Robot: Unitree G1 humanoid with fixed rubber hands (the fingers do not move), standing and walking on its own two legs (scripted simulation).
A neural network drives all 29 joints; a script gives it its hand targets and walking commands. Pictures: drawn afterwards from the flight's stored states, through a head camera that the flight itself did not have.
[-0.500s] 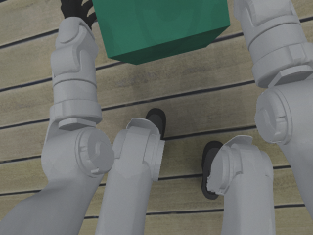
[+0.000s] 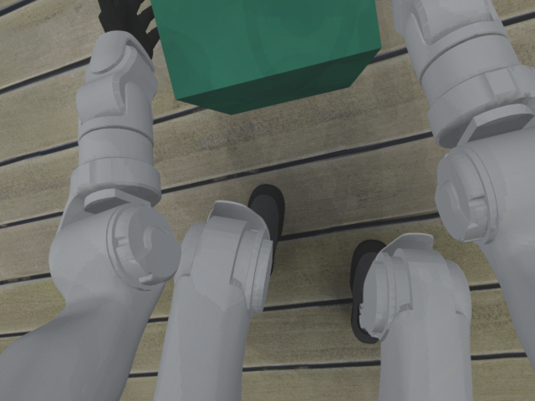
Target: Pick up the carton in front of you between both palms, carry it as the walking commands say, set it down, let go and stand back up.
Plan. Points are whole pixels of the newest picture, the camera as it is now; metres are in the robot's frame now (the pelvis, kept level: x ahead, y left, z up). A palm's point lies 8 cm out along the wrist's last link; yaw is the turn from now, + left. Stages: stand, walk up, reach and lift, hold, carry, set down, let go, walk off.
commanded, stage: set down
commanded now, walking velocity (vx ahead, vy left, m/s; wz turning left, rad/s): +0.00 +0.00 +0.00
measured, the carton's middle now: (267, 14) +0.55 +0.13 -0.25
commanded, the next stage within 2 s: let go in 1.90 s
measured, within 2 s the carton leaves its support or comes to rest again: rests again in 0.24 s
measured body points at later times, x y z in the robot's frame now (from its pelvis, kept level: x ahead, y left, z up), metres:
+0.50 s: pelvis +0.00 +0.00 -0.01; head +0.38 -0.01 +0.22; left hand +0.50 +0.28 -0.18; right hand +0.59 -0.02 -0.19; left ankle +0.15 +0.14 -0.36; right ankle +0.07 -0.09 -0.36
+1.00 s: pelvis -0.01 +0.02 +0.00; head +0.38 +0.01 +0.22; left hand +0.50 +0.30 -0.17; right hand +0.63 -0.05 -0.17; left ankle +0.15 +0.14 -0.36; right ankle +0.07 -0.08 -0.36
